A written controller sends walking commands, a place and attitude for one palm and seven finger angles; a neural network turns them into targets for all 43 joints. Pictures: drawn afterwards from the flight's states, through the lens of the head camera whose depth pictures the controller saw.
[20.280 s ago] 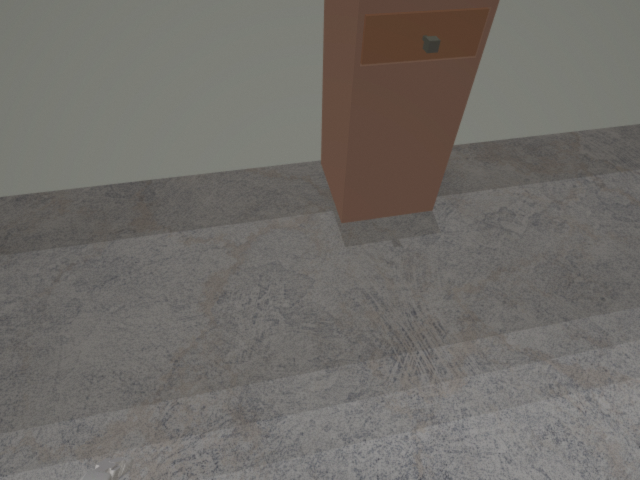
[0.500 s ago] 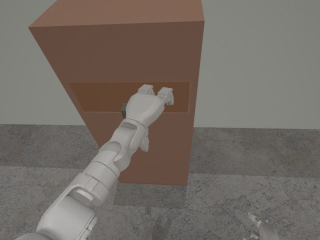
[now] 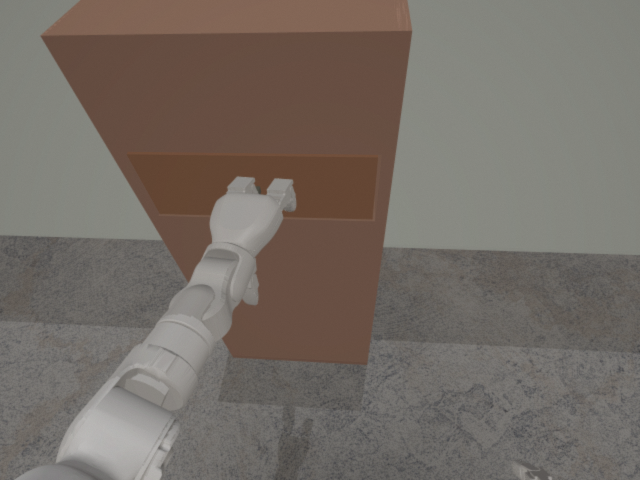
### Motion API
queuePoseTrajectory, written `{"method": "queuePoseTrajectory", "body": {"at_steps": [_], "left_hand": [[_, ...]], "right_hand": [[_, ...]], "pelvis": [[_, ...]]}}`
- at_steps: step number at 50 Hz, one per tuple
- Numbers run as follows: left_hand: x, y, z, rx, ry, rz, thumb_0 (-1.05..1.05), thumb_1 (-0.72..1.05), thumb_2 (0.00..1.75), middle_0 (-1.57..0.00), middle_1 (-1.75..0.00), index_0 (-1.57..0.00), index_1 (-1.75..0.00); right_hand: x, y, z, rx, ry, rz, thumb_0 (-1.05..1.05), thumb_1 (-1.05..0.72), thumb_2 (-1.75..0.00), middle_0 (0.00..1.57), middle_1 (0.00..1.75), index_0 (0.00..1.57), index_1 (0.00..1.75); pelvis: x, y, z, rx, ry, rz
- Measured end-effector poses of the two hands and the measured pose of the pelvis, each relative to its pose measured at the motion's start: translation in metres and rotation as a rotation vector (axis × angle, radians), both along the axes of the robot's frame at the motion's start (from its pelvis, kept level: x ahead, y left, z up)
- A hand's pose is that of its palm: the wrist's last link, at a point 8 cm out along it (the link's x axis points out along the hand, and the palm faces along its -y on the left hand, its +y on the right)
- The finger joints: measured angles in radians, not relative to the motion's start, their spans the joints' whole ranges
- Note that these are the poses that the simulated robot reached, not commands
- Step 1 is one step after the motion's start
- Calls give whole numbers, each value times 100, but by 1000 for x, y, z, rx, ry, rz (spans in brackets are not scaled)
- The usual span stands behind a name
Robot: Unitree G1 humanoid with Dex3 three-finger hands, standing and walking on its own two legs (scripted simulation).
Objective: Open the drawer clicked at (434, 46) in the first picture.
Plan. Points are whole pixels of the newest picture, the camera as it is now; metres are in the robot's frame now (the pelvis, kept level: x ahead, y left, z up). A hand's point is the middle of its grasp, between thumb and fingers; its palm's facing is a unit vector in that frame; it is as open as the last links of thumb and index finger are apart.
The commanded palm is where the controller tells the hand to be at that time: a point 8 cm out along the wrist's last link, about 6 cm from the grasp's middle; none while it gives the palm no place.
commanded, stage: lower the fingers behind the handle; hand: left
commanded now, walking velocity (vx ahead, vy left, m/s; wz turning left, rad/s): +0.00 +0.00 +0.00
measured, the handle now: (252, 205) +0.51 +0.14 +0.02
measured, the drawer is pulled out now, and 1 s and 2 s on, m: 0.00 0.00 0.00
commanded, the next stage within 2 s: lift the fingers back up to retry in 0.98 s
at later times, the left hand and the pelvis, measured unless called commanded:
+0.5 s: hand (257, 237) +0.43 +0.12 +0.04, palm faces +0.03 +0.00 -1.00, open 13.8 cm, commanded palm +0.39 +0.13 +0.06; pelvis -0.01 +0.00 +0.00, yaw -2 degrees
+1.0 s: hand (257, 240) +0.43 +0.12 +0.04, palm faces +0.04 +0.01 -1.00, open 13.8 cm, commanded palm +0.39 +0.14 +0.06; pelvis -0.03 +0.00 -0.01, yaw -2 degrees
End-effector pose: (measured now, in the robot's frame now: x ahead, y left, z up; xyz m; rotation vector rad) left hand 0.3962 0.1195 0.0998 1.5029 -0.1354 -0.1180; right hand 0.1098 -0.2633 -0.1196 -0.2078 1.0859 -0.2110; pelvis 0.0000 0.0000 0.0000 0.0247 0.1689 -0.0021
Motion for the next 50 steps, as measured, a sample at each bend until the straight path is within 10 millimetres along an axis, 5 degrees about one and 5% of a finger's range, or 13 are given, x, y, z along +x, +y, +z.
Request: {"method": "queuePoseTrajectory", "body": {"at_steps": [16,34,50], "left_hand": [[12,-6,-5,85,-33,140,0,-49,30,-32,-128,-32,-120],[2,-2,-13,76,-60,104,0,-49,30,-19,-127,-32,-120],[7,-4,-10,77,-34,125,0,-49,30,-22,-130,-32,-120]], "right_hand": [[-17,29,-15,98,31,-34,1,-91,-90,20,30,20,29],[-41,-5,-11,1,32,-50,1,-91,-90,20,30,20,29],[-50,10,-16,34,22,-67,1,-91,-90,20,30,20,29]], "pelvis": [[-10,3,-1,9,24,-26],[-22,-2,-8,13,48,-25],[-28,-1,-8,17,47,-32]]}}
